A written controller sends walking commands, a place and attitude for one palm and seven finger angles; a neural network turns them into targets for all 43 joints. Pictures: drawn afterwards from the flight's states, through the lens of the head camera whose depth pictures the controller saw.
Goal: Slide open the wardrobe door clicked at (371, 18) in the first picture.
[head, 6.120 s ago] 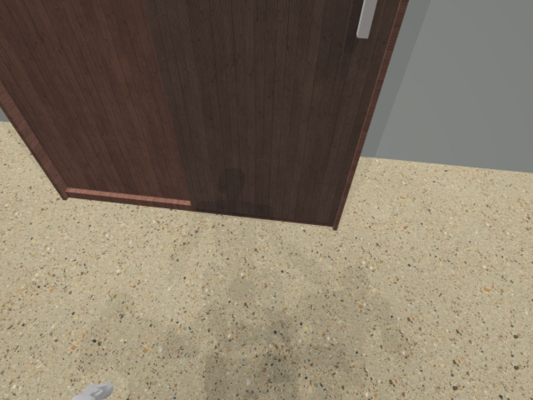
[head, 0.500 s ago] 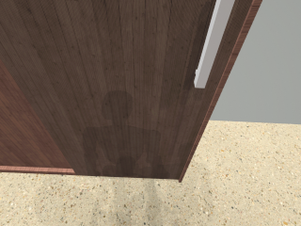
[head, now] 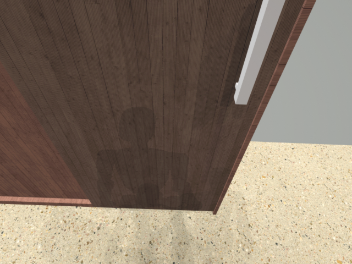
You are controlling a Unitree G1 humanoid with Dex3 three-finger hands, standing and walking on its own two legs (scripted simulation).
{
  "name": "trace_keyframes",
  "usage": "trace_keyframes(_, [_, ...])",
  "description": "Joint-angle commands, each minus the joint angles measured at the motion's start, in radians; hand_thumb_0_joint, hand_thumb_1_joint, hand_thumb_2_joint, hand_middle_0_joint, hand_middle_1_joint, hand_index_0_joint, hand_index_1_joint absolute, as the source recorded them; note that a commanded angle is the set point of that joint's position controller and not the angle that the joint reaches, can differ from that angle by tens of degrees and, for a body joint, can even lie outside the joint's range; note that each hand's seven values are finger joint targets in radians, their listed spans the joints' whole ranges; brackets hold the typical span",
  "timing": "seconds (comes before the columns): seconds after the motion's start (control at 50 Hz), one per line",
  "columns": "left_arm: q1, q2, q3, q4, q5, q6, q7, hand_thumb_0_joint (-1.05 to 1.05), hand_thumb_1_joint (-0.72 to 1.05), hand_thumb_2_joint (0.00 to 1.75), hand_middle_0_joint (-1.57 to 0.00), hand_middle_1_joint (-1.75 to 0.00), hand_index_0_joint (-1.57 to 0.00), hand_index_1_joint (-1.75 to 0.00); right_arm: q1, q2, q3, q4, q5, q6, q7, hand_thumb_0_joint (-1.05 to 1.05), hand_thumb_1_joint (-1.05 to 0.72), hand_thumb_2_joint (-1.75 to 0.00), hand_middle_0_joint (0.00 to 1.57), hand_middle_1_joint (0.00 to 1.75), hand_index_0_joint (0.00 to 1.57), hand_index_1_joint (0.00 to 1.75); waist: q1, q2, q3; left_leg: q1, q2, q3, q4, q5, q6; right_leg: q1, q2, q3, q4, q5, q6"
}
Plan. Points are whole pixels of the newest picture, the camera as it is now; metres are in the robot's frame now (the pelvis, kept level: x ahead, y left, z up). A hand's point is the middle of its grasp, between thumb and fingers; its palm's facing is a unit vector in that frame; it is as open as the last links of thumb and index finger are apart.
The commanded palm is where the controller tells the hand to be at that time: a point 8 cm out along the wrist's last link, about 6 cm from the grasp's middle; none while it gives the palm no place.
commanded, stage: look again from close up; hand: right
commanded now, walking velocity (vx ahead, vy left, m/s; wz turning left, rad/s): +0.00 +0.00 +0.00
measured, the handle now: (252, 50) +0.50 -0.13 +0.26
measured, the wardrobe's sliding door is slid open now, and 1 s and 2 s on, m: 0.00 0.00 0.00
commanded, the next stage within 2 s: raise the hand with hooked fingers in 1.00 s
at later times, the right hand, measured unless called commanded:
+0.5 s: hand out of the picture +0.01 -0.21 -0.17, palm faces +0.02 +0.97 -0.24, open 7.4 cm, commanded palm none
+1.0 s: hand out of the picture +0.02 -0.23 -0.17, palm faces +0.02 +0.97 -0.24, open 7.4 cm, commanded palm none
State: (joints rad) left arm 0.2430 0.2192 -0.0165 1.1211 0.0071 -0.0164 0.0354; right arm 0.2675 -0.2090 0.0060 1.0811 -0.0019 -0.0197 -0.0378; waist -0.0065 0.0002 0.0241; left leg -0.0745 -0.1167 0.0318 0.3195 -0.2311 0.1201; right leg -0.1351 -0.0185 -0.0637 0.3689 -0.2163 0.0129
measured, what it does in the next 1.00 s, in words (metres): stands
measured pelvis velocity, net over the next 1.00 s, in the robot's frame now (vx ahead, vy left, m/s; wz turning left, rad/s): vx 0.00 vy -0.03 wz -0.01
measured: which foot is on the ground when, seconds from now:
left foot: down 0.00-1.00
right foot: down 0.00-1.00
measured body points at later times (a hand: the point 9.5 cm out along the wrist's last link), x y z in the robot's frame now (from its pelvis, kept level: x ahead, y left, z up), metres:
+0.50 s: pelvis +0.00 -0.02 +0.00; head +0.01 -0.02 +0.45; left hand +0.01 +0.22 -0.16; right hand +0.01 -0.26 -0.15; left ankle -0.04 +0.03 -0.74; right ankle -0.01 -0.13 -0.74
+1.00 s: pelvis +0.00 -0.03 +0.00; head +0.01 -0.04 +0.45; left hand +0.04 +0.21 -0.15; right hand +0.01 -0.28 -0.15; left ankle -0.04 +0.03 -0.74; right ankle -0.01 -0.13 -0.74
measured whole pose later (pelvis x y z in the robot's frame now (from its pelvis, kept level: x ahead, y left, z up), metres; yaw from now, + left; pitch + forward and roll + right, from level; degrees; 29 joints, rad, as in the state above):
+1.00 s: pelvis +0.00 -0.03 +0.00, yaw -1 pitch -1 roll -1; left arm 0.20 0.21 -0.03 1.14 0.01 -0.03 0.03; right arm 0.25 -0.22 0.01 1.10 -0.01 -0.02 -0.03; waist -0.01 0.02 0.03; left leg -0.09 -0.07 0.03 0.33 -0.24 0.08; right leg -0.13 0.03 -0.07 0.34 -0.20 -0.03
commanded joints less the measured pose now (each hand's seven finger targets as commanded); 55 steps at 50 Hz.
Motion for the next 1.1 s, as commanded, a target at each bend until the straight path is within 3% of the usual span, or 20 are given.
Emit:
trace_keyframes(0.0, [0.047, 0.118, 0.020, -0.031, 0.002, -0.010, 0.011, 0.00, 0.90, 0.90, -0.20, -0.30, -0.20, -0.30, 0.044, -0.157, -0.027, -0.039, -0.003, -0.018, -0.008, 0.00, -0.90, -0.90, 0.20, 0.30, 0.20, 0.30, 0.002, 0.040, 0.023, 0.005, 0.247, -0.191, -0.057, 0.395, -0.144, -0.038, -0.075, 0.070, -0.021, 0.088, -0.034])
trace_keyframes(0.26, [0.055, 0.108, 0.017, -0.024, 0.002, -0.014, 0.010, 0.00, 0.90, 0.90, -0.20, -0.30, -0.20, -0.30, 0.045, -0.147, -0.025, -0.038, -0.004, -0.018, -0.005, 0.00, -0.90, -0.90, 0.20, 0.30, 0.20, 0.30, 0.001, 0.027, 0.020, -0.010, 0.238, -0.181, -0.058, 0.325, -0.133, -0.027, -0.085, 0.089, -0.030, 0.113, -0.040])
trace_keyframes(0.64, [0.024, 0.123, 0.013, -0.013, 0.004, -0.024, 0.006, 0.00, 0.90, 0.90, -0.20, -0.30, -0.20, -0.30, 0.031, -0.132, -0.013, -0.020, -0.004, -0.020, 0.003, 0.00, -0.90, -0.90, 0.20, 0.30, 0.20, 0.30, 0.000, 0.008, 0.014, -0.052, 0.232, -0.160, -0.042, 0.197, -0.086, 0.008, -0.103, 0.135, -0.065, 0.164, -0.054])
trace_keyframes(1.04, [-0.020, 0.151, 0.015, -0.017, 0.003, -0.027, 0.003, 0.00, 0.90, 0.90, -0.20, -0.30, -0.20, -0.30, 0.009, -0.159, -0.014, -0.019, -0.006, -0.023, 0.004, 0.00, -0.90, -0.90, 0.20, 0.30, 0.20, 0.30, 0.000, 0.008, -0.003, -0.042, 0.241, -0.160, -0.041, 0.226, -0.083, 0.029, -0.105, 0.146, -0.071, 0.199, -0.058])
trace_keyframes(1.06, [-0.021, 0.148, 0.015, -0.018, 0.003, -0.027, 0.002, 0.00, 0.90, 0.90, -0.20, -0.30, -0.20, -0.30, 0.009, -0.158, -0.014, -0.021, -0.007, -0.022, 0.004, 0.00, -0.90, -0.90, 0.20, 0.30, 0.20, 0.30, 0.000, 0.009, -0.001, -0.041, 0.240, -0.158, -0.039, 0.235, -0.083, 0.028, -0.106, 0.147, -0.068, 0.207, -0.058])
trace_keyframes(1.08, [-0.047, 0.092, 0.013, -0.079, -0.008, -0.030, -0.004, 0.00, 0.90, 0.90, -0.20, -0.30, -0.20, -0.30, 0.101, -0.081, -0.008, 0.006, -0.020, -0.040, -0.046, 0.00, -0.90, -0.90, 0.20, 0.30, 0.20, 0.30, -0.001, -0.032, 0.029, -0.073, 0.300, -0.174, 0.016, 0.732, -0.184, -0.044, -0.086, 0.045, 0.172, 0.232, -0.027])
